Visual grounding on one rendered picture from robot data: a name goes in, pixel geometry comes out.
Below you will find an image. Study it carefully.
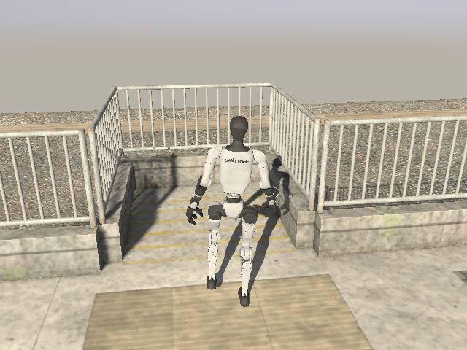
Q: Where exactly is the right robot upper arm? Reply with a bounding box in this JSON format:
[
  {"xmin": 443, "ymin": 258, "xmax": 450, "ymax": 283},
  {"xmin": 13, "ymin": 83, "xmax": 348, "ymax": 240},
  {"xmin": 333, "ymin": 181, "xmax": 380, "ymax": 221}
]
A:
[{"xmin": 252, "ymin": 149, "xmax": 271, "ymax": 189}]

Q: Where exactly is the robot right shin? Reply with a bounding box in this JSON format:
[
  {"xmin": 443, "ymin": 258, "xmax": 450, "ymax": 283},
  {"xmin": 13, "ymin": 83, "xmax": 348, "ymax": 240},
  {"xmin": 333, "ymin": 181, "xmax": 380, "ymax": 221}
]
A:
[{"xmin": 241, "ymin": 247, "xmax": 252, "ymax": 297}]

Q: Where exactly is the humanoid robot head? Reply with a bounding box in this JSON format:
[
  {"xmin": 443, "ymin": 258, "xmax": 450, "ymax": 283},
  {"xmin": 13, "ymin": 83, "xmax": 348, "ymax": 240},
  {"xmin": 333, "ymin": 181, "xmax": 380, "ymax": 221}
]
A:
[{"xmin": 225, "ymin": 116, "xmax": 250, "ymax": 152}]

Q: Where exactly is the right robot hand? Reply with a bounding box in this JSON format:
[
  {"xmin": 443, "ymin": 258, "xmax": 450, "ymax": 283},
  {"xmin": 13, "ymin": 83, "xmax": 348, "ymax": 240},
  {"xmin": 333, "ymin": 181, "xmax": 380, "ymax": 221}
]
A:
[{"xmin": 260, "ymin": 202, "xmax": 277, "ymax": 217}]

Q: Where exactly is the robot right forearm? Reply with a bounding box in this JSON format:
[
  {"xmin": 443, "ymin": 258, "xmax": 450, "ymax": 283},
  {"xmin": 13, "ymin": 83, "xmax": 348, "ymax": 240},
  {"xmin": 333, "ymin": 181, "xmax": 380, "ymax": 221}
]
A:
[{"xmin": 263, "ymin": 178, "xmax": 276, "ymax": 205}]

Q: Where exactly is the robot left forearm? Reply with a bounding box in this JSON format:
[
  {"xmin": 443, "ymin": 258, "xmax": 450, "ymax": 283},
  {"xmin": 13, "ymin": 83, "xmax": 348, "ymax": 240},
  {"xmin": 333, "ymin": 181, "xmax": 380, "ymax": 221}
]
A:
[{"xmin": 189, "ymin": 175, "xmax": 207, "ymax": 209}]

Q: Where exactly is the left robot upper arm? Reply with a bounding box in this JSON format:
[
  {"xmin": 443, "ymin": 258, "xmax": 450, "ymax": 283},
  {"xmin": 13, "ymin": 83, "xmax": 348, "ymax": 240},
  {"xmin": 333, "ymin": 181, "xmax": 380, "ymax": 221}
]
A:
[{"xmin": 200, "ymin": 147, "xmax": 222, "ymax": 187}]

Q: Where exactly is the left robot hand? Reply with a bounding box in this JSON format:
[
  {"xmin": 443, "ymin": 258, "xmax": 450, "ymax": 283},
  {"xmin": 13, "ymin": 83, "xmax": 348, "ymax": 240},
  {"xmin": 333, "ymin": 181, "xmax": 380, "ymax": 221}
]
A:
[{"xmin": 186, "ymin": 206, "xmax": 203, "ymax": 225}]

